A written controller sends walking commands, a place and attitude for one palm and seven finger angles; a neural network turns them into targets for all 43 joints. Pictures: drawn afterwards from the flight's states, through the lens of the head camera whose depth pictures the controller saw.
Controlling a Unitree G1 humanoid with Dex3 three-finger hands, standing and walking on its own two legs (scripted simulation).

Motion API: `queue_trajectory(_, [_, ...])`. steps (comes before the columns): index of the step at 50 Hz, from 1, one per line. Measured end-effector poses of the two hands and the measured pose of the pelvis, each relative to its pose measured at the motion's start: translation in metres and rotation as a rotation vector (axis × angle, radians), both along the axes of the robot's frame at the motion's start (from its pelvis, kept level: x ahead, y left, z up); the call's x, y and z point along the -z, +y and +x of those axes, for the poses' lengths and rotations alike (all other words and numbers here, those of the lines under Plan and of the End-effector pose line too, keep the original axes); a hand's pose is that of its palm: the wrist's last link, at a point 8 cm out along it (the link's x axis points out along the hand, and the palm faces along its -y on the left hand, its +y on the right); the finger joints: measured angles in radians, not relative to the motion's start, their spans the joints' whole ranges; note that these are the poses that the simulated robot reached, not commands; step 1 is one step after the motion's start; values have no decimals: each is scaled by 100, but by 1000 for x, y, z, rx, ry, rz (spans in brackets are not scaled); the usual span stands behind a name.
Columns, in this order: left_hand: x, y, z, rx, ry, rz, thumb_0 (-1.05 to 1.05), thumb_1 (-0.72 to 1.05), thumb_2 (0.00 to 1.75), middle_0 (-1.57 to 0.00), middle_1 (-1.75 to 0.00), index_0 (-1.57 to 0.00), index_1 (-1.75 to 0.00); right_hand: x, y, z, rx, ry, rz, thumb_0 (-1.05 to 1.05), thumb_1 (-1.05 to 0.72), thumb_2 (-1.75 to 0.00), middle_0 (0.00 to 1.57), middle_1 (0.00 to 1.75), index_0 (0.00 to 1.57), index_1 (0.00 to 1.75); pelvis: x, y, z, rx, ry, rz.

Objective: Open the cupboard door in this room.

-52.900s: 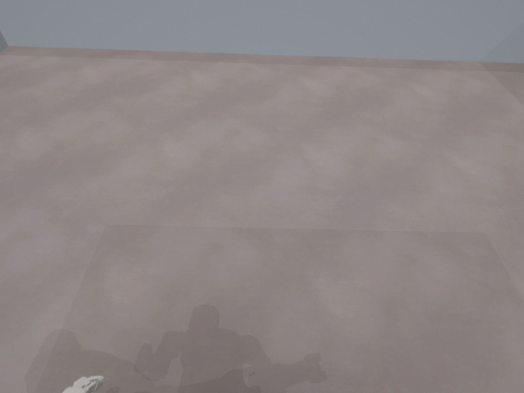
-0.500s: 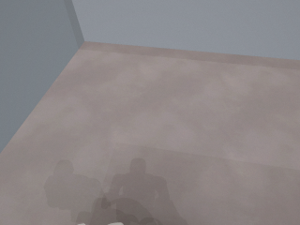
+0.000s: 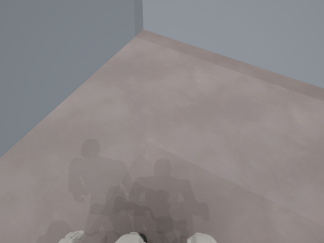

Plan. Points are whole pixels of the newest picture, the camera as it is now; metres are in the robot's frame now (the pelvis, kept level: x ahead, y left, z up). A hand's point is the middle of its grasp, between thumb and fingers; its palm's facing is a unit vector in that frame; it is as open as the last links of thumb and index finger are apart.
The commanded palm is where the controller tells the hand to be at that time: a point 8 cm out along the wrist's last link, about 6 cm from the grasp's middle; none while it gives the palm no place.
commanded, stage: turn to face it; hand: left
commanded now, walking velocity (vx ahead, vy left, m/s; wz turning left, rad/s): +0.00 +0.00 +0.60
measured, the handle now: out of the picture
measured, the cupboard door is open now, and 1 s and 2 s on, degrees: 47 47 47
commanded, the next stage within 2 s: none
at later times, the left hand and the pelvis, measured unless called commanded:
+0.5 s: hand out of the picture +0.00 +0.15 -0.19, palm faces +0.33 -0.92 -0.23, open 7.4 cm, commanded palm none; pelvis +0.02 -0.05 -0.01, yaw +19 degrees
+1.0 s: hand out of the picture -0.02 +0.11 -0.16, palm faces +0.61 -0.76 -0.24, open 7.4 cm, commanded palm none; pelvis +0.05 -0.09 +0.00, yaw +38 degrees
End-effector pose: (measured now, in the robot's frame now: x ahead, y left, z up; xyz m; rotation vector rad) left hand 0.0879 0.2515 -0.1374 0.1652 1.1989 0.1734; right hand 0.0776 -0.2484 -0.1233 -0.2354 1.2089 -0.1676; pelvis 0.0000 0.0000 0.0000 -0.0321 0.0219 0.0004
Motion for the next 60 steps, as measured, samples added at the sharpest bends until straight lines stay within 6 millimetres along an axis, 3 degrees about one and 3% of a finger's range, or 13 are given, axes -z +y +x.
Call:
queue_trajectory(7, [-20,-12,3,-49,-79,84,0,91,90,-20,-30,-20,-29,12,-36,17,-44,19,33,1,-91,-90,21,30,20,30,4,-37,4,-92,19,20])
queue_trajectory(10, [-24,-23,-15,-86,-59,111,0,91,90,-20,-30,-20,-29,16,-53,31,-71,33,35,1,-91,-90,20,30,20,30,4,-49,6,-131,10,38])
queue_trajectory(15, [-26,-43,-45,-161,9,81,0,90,90,-20,-30,-20,-29,2,-62,58,-136,39,27,1,-91,-90,20,30,20,30,-8,-59,17,-201,4,73])
queue_trajectory(20, [-10,-58,-75,-235,52,22,0,90,90,-20,-30,-20,-30,-4,-48,99,-246,16,9,1,-91,-90,20,30,20,30,-5,-59,23,-267,0,83])
queue_trajectory(25, [17,-54,-105,-322,106,-11,0,90,90,-20,-30,-21,-30,1,-24,137,-354,-71,-14,1,-91,-90,20,30,20,30,13,-54,24,-336,-5,62])
queue_trajectory(28, [14,-51,-107,-364,103,3,0,90,90,-20,-30,-20,-30,-4,-18,142,-402,-76,-16,1,-91,-90,20,30,20,30,10,-60,23,-370,-11,52])
queue_trajectory(34, [-9,-53,-97,-427,6,49,0,91,90,-20,-30,-20,-29,2,-22,148,-467,-27,4,1,-91,-90,20,30,20,30,3,-78,27,-447,-12,25])
queue_trajectory(38, [-15,-63,-100,-463,-39,112,0,91,90,-20,-30,-20,-29,17,-31,165,-489,-13,32,1,-91,-90,21,30,20,30,12,-96,37,-492,4,44])
queue_trajectory(42, [-21,-84,-116,-524,1,105,0,91,90,-20,-30,-20,-29,12,-30,182,-528,-2,37,1,-91,-90,20,30,20,30,4,-100,42,-553,-2,50])
queue_trajectory(48, [-14,-109,-133,-598,33,34,0,90,90,-20,-30,-20,-29,-4,-8,203,-611,-7,32,1,-91,-90,20,30,20,30,-5,-98,51,-631,14,72])
queue_trajectory(54, [14,-113,-158,-700,53,-19,0,90,90,-20,-30,-21,-30,0,27,220,-731,-58,10,1,-91,-90,20,30,20,30,11,-90,48,-714,11,54])
queue_trajectory(60, [-1,-109,-158,-766,36,11,0,91,90,-20,-30,-20,-29,-4,30,219,-793,-21,0,1,-91,-90,20,30,20,30,1,-99,55,-783,10,33])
